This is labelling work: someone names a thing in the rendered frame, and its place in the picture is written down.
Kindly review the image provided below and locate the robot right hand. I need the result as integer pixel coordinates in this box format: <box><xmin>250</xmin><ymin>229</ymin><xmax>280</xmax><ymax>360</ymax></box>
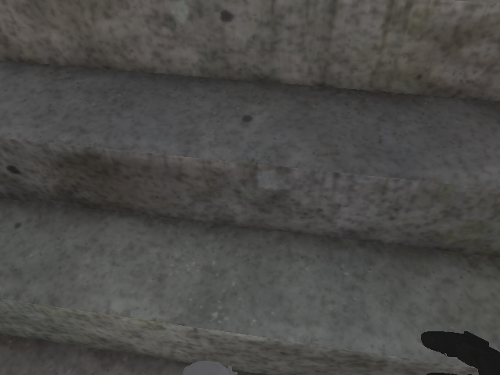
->
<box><xmin>421</xmin><ymin>331</ymin><xmax>500</xmax><ymax>375</ymax></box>

